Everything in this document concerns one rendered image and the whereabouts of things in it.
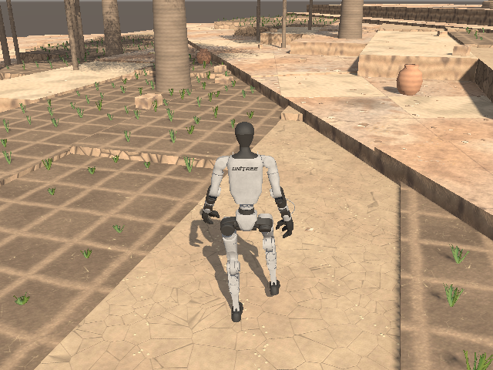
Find right robot upper arm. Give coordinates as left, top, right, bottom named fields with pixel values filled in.
left=261, top=155, right=282, bottom=199

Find robot left foot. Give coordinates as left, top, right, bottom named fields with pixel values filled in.
left=232, top=302, right=243, bottom=322

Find left robot forearm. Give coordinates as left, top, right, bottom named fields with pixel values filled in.
left=203, top=185, right=217, bottom=213

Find left robot upper arm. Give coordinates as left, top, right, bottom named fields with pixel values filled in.
left=209, top=156, right=229, bottom=197

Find left robot thigh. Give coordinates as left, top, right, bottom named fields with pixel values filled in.
left=220, top=217, right=240, bottom=275

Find right robot forearm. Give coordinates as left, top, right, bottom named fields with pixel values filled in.
left=275, top=187, right=291, bottom=221

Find left robot hand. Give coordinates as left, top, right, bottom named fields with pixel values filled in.
left=202, top=210, right=220, bottom=224

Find right robot hand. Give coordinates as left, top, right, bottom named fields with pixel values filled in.
left=276, top=218, right=293, bottom=238

